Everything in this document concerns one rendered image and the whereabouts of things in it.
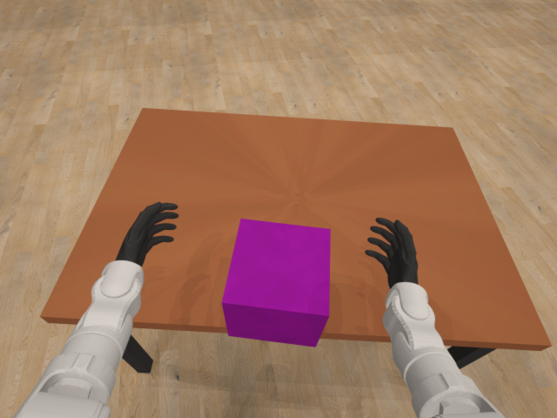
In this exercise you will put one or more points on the left robot upper arm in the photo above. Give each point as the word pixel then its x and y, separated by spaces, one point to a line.
pixel 49 405

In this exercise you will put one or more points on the robot left hand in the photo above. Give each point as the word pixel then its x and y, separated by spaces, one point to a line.
pixel 139 240

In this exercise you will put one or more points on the carton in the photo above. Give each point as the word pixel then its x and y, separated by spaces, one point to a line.
pixel 278 285

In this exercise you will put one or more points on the robot right forearm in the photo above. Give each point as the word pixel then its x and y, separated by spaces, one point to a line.
pixel 432 375

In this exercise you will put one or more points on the robot right hand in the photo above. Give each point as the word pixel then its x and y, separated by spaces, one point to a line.
pixel 401 264

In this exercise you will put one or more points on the robot left forearm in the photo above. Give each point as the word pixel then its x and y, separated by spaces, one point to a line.
pixel 86 366

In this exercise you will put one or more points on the table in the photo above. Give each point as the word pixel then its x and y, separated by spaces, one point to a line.
pixel 219 168

